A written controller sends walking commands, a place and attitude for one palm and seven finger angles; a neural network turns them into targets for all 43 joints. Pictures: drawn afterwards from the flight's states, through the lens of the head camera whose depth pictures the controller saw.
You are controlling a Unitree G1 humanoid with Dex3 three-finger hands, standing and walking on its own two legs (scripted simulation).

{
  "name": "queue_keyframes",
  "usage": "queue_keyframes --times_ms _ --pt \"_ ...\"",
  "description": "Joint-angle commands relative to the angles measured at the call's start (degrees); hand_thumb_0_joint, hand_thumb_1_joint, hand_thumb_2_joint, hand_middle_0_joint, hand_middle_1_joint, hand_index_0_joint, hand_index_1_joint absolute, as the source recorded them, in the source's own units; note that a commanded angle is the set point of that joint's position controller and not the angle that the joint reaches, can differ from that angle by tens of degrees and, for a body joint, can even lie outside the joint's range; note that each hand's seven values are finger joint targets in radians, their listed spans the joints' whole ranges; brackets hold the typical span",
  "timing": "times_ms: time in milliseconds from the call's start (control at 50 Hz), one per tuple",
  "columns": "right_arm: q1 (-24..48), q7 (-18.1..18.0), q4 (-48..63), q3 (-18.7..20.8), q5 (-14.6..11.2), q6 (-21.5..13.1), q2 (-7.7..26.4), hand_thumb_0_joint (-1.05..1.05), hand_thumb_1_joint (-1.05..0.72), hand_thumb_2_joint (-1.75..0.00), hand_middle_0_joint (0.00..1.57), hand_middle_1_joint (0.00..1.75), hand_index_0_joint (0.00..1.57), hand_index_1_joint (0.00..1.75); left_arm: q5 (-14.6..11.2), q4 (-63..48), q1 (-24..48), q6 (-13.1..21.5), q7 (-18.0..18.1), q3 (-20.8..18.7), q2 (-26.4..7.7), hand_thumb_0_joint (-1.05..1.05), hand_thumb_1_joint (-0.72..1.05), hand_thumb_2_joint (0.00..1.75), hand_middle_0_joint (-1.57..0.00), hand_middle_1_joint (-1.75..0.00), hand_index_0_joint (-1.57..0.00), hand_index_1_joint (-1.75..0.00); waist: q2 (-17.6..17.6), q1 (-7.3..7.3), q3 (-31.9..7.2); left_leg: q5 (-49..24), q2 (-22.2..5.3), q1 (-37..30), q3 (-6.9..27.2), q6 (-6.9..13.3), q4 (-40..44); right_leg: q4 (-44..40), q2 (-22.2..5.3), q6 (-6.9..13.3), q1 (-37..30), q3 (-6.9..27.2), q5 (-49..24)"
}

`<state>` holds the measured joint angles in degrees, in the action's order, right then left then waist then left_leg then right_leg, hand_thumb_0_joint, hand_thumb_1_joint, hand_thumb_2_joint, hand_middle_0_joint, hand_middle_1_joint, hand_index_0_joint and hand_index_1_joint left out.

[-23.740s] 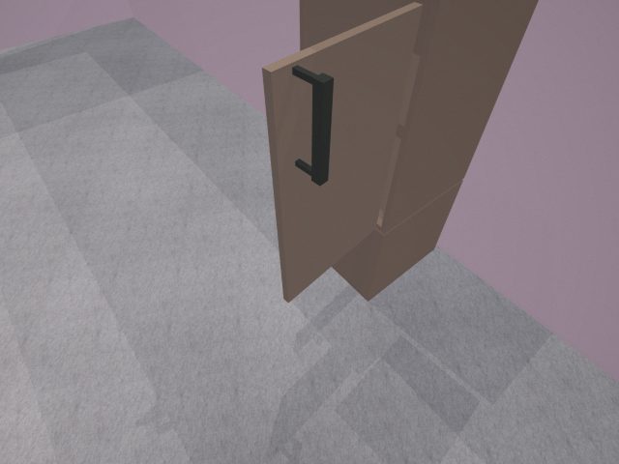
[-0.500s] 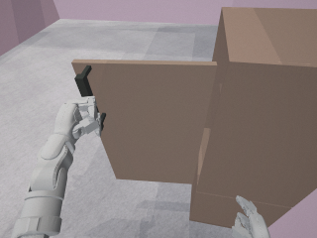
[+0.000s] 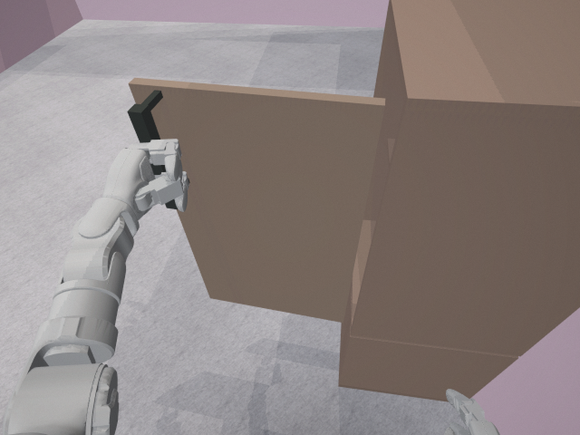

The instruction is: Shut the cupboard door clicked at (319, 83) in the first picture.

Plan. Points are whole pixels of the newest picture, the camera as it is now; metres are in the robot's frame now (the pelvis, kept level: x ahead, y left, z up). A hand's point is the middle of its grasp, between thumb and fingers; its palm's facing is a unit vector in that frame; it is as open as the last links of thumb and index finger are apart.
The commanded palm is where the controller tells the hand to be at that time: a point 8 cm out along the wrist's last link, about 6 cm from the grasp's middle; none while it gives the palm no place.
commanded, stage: push the door shut along its arc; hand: left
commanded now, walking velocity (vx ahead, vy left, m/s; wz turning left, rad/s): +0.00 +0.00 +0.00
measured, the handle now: (165, 153) +0.47 +0.21 +0.16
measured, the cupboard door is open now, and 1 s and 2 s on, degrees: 86 67 57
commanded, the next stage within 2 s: pull the fist back off the door in 1.20 s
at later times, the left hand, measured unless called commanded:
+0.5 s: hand (210, 157) +0.46 +0.14 +0.16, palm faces -0.28 -0.96 -0.04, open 3.1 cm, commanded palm +0.46 +0.18 +0.16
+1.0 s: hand (237, 136) +0.51 +0.10 +0.16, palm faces -0.39 -0.92 -0.02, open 3.0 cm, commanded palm +0.52 +0.15 +0.16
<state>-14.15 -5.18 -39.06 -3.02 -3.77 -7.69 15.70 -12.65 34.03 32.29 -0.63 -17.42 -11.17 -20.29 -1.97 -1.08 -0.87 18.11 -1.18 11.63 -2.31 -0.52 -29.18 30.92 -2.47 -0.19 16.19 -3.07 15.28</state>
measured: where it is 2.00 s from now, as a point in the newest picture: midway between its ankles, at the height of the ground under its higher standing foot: outside the picture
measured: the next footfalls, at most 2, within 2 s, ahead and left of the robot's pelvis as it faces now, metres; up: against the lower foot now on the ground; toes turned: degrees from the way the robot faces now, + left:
none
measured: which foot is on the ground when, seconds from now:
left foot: down 0.00-1.00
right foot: down 0.00-1.00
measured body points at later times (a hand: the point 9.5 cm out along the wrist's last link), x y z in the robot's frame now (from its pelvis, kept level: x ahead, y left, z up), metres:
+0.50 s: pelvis +0.00 +0.00 -0.01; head +0.04 -0.01 +0.44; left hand +0.47 +0.19 +0.17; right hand +0.05 -0.27 -0.12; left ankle -0.03 +0.12 -0.73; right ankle +0.01 -0.12 -0.73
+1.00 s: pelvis +0.00 +0.01 -0.01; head +0.09 +0.00 +0.43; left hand +0.53 +0.16 +0.16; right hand -0.01 -0.27 -0.13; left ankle -0.03 +0.12 -0.73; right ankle +0.01 -0.12 -0.73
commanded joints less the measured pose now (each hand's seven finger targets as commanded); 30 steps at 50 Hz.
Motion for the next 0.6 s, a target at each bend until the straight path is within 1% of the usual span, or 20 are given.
queue_keyframes --times_ms 0,40,60,80,100,120,140,160,200,240,260,320,380,400,440,460,500,520,560,580 --pt "2.26 -0.64 6.94 3.23 0.05 -2.75 7.77 0.00 -0.90 -0.90 0.20 0.30 0.20 0.30 -1.00 -7.77 32.06 5.91 -1.94 -2.41 -11.24 0.00 0.90 0.90 -1.30 -1.50 -1.30 -1.50 1.91 -2.62 -15.85 -14.25 1.05 -3.84 1.42 2.24 2.44 -2.89 1.33 1.90 -4.50 0.65 -15.22" --pt "1.48 -0.70 6.56 3.32 0.17 -2.51 7.96 0.00 -0.90 -0.90 0.20 0.30 0.20 0.30 -0.93 -4.74 33.23 6.63 -2.51 -1.94 -11.03 0.00 0.90 0.90 -1.30 -1.50 -1.30 -1.50 1.98 -2.99 -15.47 -13.87 1.01 -3.54 1.37 2.27 2.23 -2.85 1.26 1.83 -3.98 0.52 -14.61" --pt "1.27 -0.62 6.30 3.18 0.11 -2.58 7.98 0.00 -0.90 -0.90 0.20 0.30 0.20 0.30 -1.05 -2.87 35.00 6.91 -2.98 -0.60 -9.73 0.00 0.90 0.90 -1.30 -1.50 -1.30 -1.50 1.35 -3.63 -14.07 -12.66 1.12 -2.92 1.38 2.26 2.14 -2.83 1.40 1.83 -2.36 0.59 -13.70" --pt "0.38 -0.63 5.65 3.29 0.19 -2.57 8.31 0.00 -0.90 -0.90 0.20 0.30 0.20 0.30 -1.06 -1.16 36.89 7.44 -3.15 -1.59 -11.14 0.00 0.90 0.90 -1.30 -1.50 -1.30 -1.50 2.52 -3.97 -13.72 -12.13 1.10 -2.31 1.63 2.27 2.06 -2.80 1.47 1.85 -1.84 0.56 -13.24" --pt "0.06 -0.49 5.72 3.40 0.35 -2.66 8.41 0.00 -0.90 -0.90 0.20 0.30 0.20 0.30 -1.01 -0.81 37.75 8.07 -3.38 -2.31 -11.83 0.00 0.90 0.90 -1.30 -1.50 -1.30 -1.50 1.17 -3.64 -15.36 -12.29 1.25 -2.50 1.64 2.21 1.83 -2.49 1.43 1.98 -2.03 0.81 -13.35" --pt "-0.19 -0.32 5.79 3.40 0.41 -2.81 8.31 0.00 -0.90 -0.90 0.20 0.30 0.20 0.30 -0.87 -0.87 38.59 8.68 -3.72 -1.54 -10.99 0.00 0.90 0.90 -1.30 -1.50 -1.30 -1.50 0.38 -3.68 -16.38 -13.62 1.34 -3.15 1.78 2.20 1.62 -1.94 1.45 2.19 -2.19 0.68 -14.67" --pt "-0.85 -0.39 5.59 3.72 0.62 -2.61 8.51 0.00 -0.90 -0.90 0.20 0.30 0.20 0.30 -0.83 -0.09 37.76 9.07 -3.66 -2.54 -12.03 0.00 0.90 0.90 -1.30 -1.50 -1.30 -1.50 2.20 -3.46 -17.75 -14.63 1.13 -3.29 1.66 2.35 1.43 -1.82 1.38 1.98 -3.54 0.58 -15.50" --pt "-1.13 -0.23 5.77 3.70 0.64 -2.68 8.59 0.00 -0.90 -0.90 0.20 0.30 0.20 0.30 -0.79 0.29 38.09 9.41 -4.09 -2.25 -11.71 0.00 0.90 0.90 -1.30 -1.50 -1.30 -1.50 1.41 -3.49 -18.71 -15.44 1.20 -3.31 1.60 2.29 1.26 -1.40 1.47 2.06 -3.59 0.69 -16.64" --pt "-2.16 -0.20 5.15 3.80 0.81 -2.43 8.94 0.00 -0.90 -0.90 0.20 0.30 0.20 0.30 -0.75 3.04 39.71 9.80 -4.57 -4.19 -14.07 0.00 0.90 0.90 -1.30 -1.50 -1.30 -1.50 2.63 -3.83 -17.93 -15.56 1.21 -1.86 1.32 2.38 0.91 -1.27 1.51 1.93 -3.56 0.81 -17.83" --pt "-2.97 -0.26 4.86 3.95 1.06 -1.93 9.14 0.00 -0.90 -0.90 0.20 0.30 0.20 0.30 -0.23 5.85 39.46 10.18 -4.87 -4.74 -15.04 0.00 0.90 0.90 -1.30 -1.50 -1.30 -1.50 2.98 -3.71 -17.39 -15.16 1.15 -0.41 1.20 2.39 0.92 -1.01 1.44 1.77 -3.48 0.75 -17.32" --pt "-3.48 -0.15 4.83 3.94 1.02 -1.91 9.24 0.00 -0.90 -0.90 0.20 0.30 0.20 0.30 -0.17 7.13 40.29 10.45 -5.11 -5.11 -15.46 0.00 0.90 0.90 -1.30 -1.50 -1.30 -1.50 3.75 -4.07 -17.15 -14.51 1.19 0.00 1.18 2.47 0.79 -1.03 1.55 1.73 -3.00 0.90 -17.12" --pt "-4.48 -0.05 4.73 4.21 0.99 -1.72 9.51 0.00 -0.90 -0.90 0.20 0.30 0.20 0.30 0.33 9.30 42.20 11.45 -6.28 -4.97 -16.11 0.00 0.90 0.90 -1.30 -1.50 -1.30 -1.50 2.67 -4.53 -17.79 -14.45 1.22 0.59 0.69 2.50 0.11 -0.61 1.63 1.74 -2.37 1.18 -17.75" --pt "-5.81 -0.05 4.20 4.37 1.21 -1.51 9.75 0.00 -0.90 -0.90 0.20 0.30 0.20 0.30 0.50 11.39 45.20 12.11 -7.51 -3.59 -15.38 0.00 0.90 0.90 -1.30 -1.50 -1.30 -1.50 1.44 -5.42 -18.18 -14.56 1.24 0.62 0.93 2.42 -0.33 -0.22 1.80 1.80 -0.83 1.06 -17.66" --pt "-6.09 -0.07 4.08 4.39 1.23 -1.60 9.77 0.00 -0.90 -0.90 0.20 0.30 0.20 0.30 0.44 11.90 47.01 12.10 -7.99 -2.12 -13.90 0.00 0.90 0.90 -1.30 -1.50 -1.30 -1.50 1.69 -6.17 -17.97 -14.24 1.26 0.64 1.00 2.42 -0.55 -0.08 1.90 1.73 0.29 0.93 -17.25" --pt "-7.38 -0.23 3.27 4.69 1.60 -1.49 10.17 0.00 -0.90 -0.90 0.20 0.30 0.20 0.30 0.21 14.03 48.29 12.23 -8.07 -4.19 -16.23 0.00 0.90 0.90 -1.30 -1.50 -1.30 -1.50 3.30 -6.40 -18.29 -13.47 1.17 1.59 0.98 2.63 -0.88 -0.29 1.95 1.49 0.15 0.99 -16.52" --pt "-7.90 -0.17 3.21 4.69 1.66 -1.49 10.47 0.00 -0.90 -0.90 0.20 0.30 0.20 0.30 0.43 14.01 49.32 12.57 -8.34 -4.87 -17.37 0.00 0.90 0.90 -1.30 -1.50 -1.30 -1.50 2.57 -6.40 -19.71 -14.15 1.23 1.55 1.27 2.51 -0.96 0.24 2.02 1.65 0.10 0.98 -17.31" --pt "-8.26 -0.12 3.02 4.73 1.70 -1.57 10.28 0.00 -0.90 -0.90 0.20 0.30 0.20 0.30 0.62 14.97 51.24 12.69 -8.81 -3.25 -15.68 0.00 0.90 0.90 -1.30 -1.50 -1.30 -1.50 1.59 -7.13 -20.02 -13.98 1.28 1.40 1.11 2.53 -1.60 0.46 2.11 1.57 1.68 1.06 -17.11" --pt "-8.86 -0.07 2.65 4.78 1.89 -1.68 10.40 0.00 -0.90 -0.90 0.20 0.30 0.20 0.30 0.80 15.55 52.59 12.79 -8.88 -3.54 -16.31 0.00 0.90 0.90 -1.30 -1.50 -1.30 -1.50 0.98 -7.32 -19.96 -13.87 1.33 1.95 1.28 2.45 -1.74 0.68 2.13 1.62 2.02 1.01 -17.03" --pt "-9.84 -0.08 2.53 5.00 2.09 -1.41 10.82 0.00 -0.90 -0.90 0.20 0.30 0.20 0.30 1.33 16.77 52.83 13.06 -8.78 -5.47 -18.89 0.00 0.90 0.90 -1.30 -1.50 -1.30 -1.50 2.29 -7.37 -21.83 -14.61 1.20 2.11 1.38 2.64 -2.29 1.07 2.25 1.52 1.73 1.11 -17.59" --pt "-10.16 -0.07 2.41 4.95 2.20 -1.40 10.78 0.00 -0.90 -0.90 0.20 0.30 0.20 0.30 1.48 17.10 54.19 13.09 -8.94 -5.21 -18.84 0.00 0.90 0.90 -1.30 -1.50 -1.30 -1.50 1.66 -7.62 -22.28 -15.04 1.28 2.53 1.30 2.63 -2.51 1.39 2.24 1.55 1.81 1.19 -18.35"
